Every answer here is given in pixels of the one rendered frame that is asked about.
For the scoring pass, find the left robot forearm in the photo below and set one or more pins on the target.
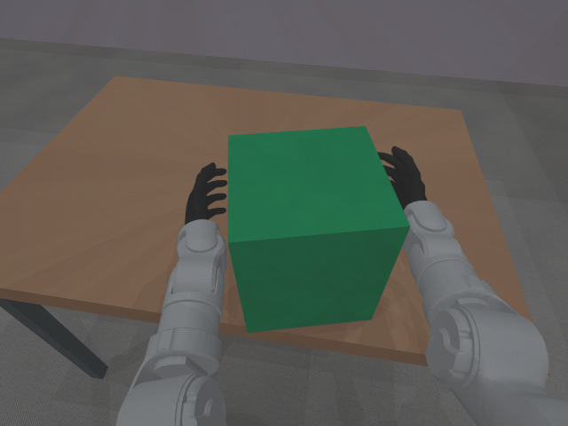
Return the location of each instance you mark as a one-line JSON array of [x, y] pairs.
[[187, 338]]

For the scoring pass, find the left robot hand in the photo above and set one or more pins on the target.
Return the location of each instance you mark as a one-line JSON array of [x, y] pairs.
[[198, 201]]

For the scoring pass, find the right robot hand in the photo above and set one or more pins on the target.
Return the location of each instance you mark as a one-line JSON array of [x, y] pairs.
[[408, 186]]

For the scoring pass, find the robot right upper arm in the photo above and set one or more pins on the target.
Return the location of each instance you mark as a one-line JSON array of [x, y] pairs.
[[496, 365]]

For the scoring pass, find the right robot forearm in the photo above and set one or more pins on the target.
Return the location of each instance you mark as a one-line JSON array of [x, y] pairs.
[[443, 274]]

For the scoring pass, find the carton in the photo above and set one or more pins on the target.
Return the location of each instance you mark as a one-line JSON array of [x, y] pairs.
[[314, 226]]

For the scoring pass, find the table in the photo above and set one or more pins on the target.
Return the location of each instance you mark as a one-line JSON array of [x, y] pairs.
[[91, 223]]

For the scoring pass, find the robot left upper arm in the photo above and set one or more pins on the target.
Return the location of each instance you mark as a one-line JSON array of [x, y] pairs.
[[186, 400]]

